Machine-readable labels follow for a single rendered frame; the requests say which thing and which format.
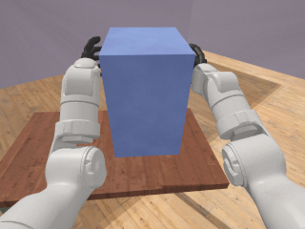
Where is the robot right upper arm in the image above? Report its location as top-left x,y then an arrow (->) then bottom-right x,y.
221,134 -> 305,229

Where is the robot left upper arm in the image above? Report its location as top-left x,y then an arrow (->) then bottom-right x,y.
0,145 -> 107,229

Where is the table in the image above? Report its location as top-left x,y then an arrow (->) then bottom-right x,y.
0,108 -> 230,214

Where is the left robot forearm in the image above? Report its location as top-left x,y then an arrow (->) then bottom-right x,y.
45,57 -> 101,180

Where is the right robot forearm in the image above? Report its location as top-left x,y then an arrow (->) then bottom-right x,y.
191,63 -> 287,173

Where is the carton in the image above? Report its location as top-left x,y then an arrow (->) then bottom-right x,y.
98,27 -> 195,157

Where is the robot right hand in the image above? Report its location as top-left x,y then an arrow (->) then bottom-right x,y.
189,43 -> 207,84

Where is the robot left hand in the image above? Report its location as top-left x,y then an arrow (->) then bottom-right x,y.
81,36 -> 102,76

